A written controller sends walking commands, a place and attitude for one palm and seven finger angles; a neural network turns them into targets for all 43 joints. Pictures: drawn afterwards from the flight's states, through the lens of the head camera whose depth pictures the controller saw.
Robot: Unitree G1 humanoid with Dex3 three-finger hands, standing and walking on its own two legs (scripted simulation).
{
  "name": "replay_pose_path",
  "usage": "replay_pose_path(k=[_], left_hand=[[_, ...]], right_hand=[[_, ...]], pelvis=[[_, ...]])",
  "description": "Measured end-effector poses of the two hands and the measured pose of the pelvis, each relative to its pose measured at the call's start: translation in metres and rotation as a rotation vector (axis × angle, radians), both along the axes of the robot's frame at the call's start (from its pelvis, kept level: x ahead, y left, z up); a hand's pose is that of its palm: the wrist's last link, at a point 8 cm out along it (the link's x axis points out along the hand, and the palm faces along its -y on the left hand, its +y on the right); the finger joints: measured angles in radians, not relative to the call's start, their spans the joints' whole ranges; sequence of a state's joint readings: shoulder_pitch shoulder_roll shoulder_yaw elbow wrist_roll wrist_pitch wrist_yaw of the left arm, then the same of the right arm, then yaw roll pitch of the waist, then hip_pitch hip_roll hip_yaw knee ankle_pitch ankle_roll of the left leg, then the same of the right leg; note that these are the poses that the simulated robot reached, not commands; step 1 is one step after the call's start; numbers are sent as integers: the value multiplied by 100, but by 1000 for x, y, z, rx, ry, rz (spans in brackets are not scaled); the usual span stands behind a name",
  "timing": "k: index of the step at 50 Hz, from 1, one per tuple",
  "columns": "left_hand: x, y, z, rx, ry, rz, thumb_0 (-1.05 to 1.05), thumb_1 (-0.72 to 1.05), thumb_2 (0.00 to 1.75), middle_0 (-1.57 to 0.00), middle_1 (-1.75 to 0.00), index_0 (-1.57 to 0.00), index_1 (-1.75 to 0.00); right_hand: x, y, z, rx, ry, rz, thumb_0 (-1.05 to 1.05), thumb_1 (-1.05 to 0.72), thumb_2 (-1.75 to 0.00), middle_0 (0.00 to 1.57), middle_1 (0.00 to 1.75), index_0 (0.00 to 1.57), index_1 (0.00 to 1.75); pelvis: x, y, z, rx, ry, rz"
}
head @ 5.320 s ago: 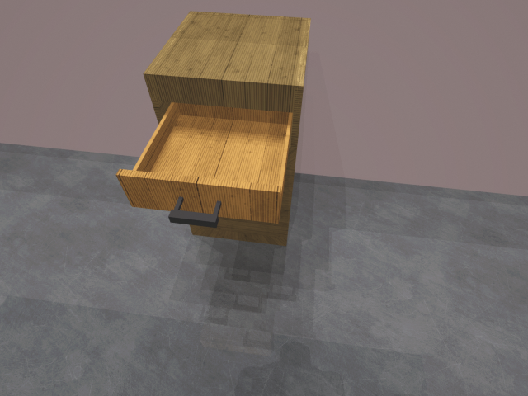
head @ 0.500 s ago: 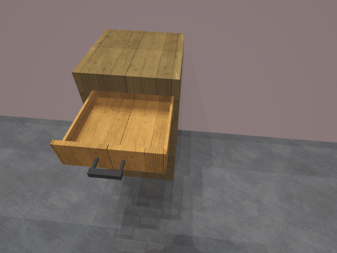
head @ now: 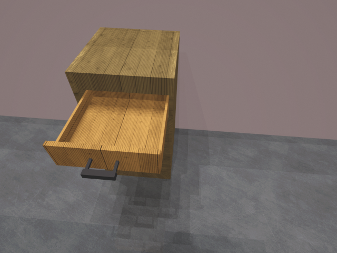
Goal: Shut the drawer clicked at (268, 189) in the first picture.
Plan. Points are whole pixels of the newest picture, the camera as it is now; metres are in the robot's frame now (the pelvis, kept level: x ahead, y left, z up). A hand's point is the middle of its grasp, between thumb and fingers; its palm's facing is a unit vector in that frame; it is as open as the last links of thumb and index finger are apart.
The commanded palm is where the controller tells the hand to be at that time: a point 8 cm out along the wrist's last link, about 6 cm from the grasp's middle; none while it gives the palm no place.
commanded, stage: look again from close up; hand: left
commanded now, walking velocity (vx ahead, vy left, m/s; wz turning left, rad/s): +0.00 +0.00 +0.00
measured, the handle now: (101, 168) +0.39 +0.25 -0.12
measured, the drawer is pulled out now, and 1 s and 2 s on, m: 0.30 0.30 0.30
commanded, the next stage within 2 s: shuffle to correct the standing spot in 0.22 s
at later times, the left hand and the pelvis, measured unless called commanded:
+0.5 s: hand out of the picture -0.01 +0.15 -0.18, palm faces +0.06 -0.98 -0.17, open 7.3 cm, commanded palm none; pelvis +0.02 +0.00 +0.00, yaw +0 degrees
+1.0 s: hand (100, 246) +0.18 +0.20 -0.17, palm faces +0.05 -0.97 -0.25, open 7.3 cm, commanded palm none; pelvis +0.11 +0.02 -0.01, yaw +2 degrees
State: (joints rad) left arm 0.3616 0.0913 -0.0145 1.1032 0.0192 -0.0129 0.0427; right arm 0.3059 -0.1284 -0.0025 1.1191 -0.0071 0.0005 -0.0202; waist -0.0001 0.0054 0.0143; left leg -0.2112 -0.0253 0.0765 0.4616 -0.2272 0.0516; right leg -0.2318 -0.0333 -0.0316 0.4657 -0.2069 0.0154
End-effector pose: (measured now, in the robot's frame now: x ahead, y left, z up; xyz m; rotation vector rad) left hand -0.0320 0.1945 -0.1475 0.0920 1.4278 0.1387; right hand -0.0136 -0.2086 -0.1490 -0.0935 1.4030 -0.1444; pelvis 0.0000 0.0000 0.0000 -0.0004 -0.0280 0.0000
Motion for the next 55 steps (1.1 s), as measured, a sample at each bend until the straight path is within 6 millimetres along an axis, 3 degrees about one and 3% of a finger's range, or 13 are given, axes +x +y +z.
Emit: replay_pose_path(k=[8, 21, 27, 33, 37, 46, 50, 55], left_hand=[[18, 3, 1, 17, -30, -12, 1, 92, 90, -20, -30, -20, -30], [22, 6, 4, 28, -18, -5, 0, 91, 90, -20, -30, -20, -30], [20, 11, -1, 18, 2, 38, 0, 91, 90, -20, -30, -20, -30], [27, 28, -9, 0, 60, 48, 0, 91, 90, -20, -30, -20, -30], [59, 39, -3, 5, 52, -1, 1, 91, 90, -20, -30, -20, -30], [168, 61, 11, 96, -119, -43, 2, 95, 90, -20, -30, -20, -30], [199, 57, 9, 119, -207, -29, 1, 94, 90, -20, -30, -20, -30], [202, 50, 6, 95, -217, -18, 1, 92, 90, -20, -30, -20, -30]], right_hand=[[2, -2, 1, 0, 0, -4, 0, -91, -90, 20, 30, 20, 29], [1, -7, 0, -2, 34, 0, 0, -91, -90, 20, 30, 20, 29], [4, -9, -1, -20, 69, 12, 0, -91, -90, 20, 30, 20, 29], [17, 1, 3, -62, 59, -2, 0, -91, -90, 20, 30, 20, 29], [15, 15, 6, -57, 65, -31, 0, -91, -90, 20, 30, 20, 29], [19, 42, 1, 29, 188, -37, 0, -91, -90, 20, 30, 20, 29], [42, 37, -13, 45, 195, -38, 0, -90, -90, 20, 30, 20, 30], [93, 26, -16, 8, 91, -17, 0, -91, -90, 20, 30, 20, 30]], pelvis=[[5, -4, 1, 0, 0, -2], [13, -5, 1, 1, 0, 0], [26, 1, -3, -17, 13, 10], [48, 19, -8, -10, 17, -1], [62, 26, -3, -9, 18, -15], [97, 24, -2, 6, 16, 9], [110, 18, -11, 7, 9, 37], [106, 23, -11, -8, 4, 59]])
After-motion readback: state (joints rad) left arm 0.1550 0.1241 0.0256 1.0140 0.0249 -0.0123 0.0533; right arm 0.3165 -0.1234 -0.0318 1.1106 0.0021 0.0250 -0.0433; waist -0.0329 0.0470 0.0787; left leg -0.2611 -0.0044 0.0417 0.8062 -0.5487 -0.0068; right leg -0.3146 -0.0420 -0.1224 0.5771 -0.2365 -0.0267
